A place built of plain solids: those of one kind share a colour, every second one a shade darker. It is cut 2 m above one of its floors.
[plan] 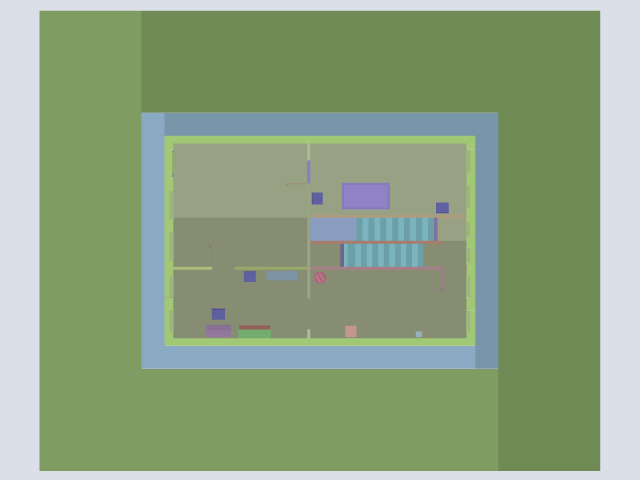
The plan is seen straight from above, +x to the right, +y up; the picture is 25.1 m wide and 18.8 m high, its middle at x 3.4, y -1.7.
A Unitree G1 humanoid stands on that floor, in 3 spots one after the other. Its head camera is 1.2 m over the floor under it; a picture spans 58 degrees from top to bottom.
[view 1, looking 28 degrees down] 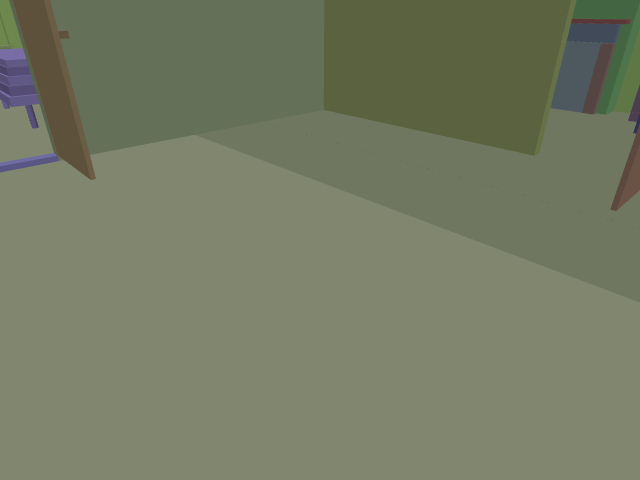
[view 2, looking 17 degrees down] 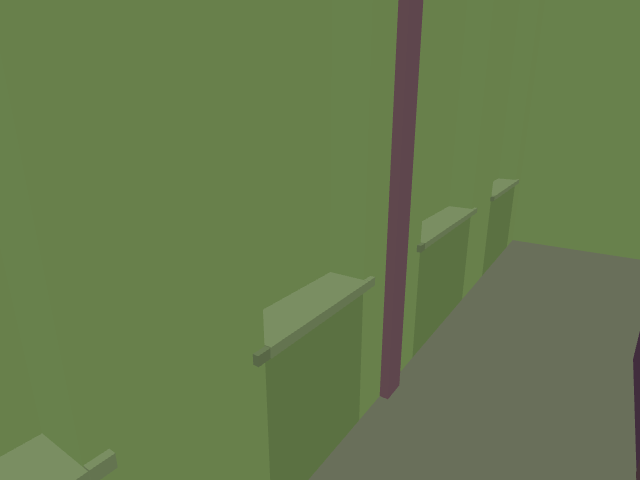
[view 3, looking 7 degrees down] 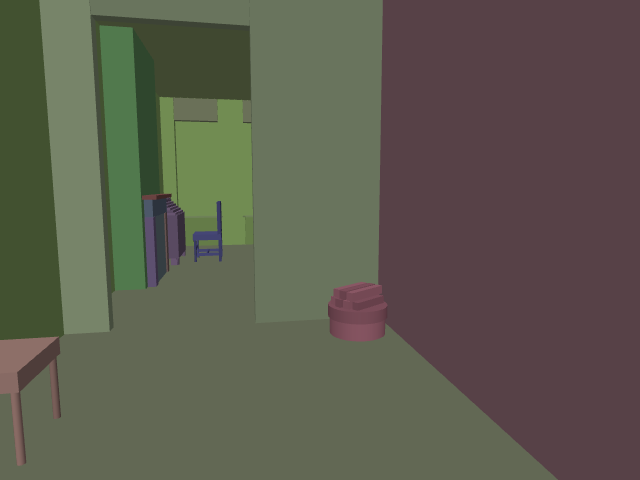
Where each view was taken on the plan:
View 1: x -1.45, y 1.38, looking -43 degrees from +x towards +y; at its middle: floor_storey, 2.56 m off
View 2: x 8.46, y -1.28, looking -56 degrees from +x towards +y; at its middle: wall_storey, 1.54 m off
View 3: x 6.78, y -4.14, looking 169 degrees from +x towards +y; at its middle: wall_partS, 3.85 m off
